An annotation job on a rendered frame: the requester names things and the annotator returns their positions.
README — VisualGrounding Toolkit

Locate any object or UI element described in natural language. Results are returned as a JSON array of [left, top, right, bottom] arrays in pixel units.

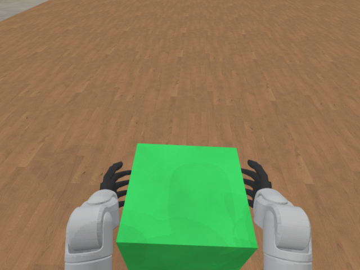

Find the right robot forearm
[[253, 188, 313, 270]]

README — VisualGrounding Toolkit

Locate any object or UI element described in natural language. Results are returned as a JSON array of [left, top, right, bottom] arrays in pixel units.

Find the left robot hand
[[100, 161, 131, 208]]

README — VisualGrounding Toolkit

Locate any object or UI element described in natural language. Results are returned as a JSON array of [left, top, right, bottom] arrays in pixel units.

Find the left robot forearm
[[64, 190, 120, 270]]

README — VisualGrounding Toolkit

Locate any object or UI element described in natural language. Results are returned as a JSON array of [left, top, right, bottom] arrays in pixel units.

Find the carton
[[116, 143, 258, 270]]

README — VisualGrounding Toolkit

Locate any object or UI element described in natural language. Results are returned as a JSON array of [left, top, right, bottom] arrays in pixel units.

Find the right robot hand
[[241, 160, 272, 208]]

